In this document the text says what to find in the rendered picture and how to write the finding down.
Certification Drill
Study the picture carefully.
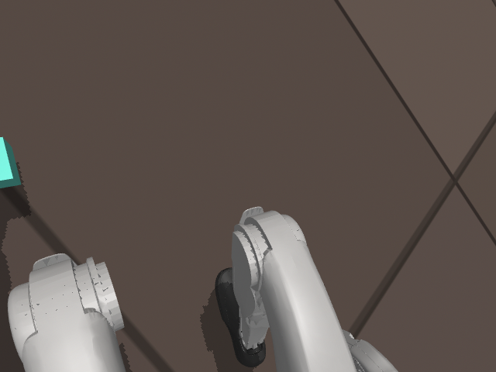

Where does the right robot hand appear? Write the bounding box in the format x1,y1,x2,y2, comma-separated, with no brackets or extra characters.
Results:
343,330,398,372

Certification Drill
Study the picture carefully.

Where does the carton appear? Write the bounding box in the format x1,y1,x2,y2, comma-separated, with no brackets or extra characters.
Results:
0,137,21,188

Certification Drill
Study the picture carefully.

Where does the right robot foot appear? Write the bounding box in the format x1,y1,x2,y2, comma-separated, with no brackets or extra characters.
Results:
215,267,266,367

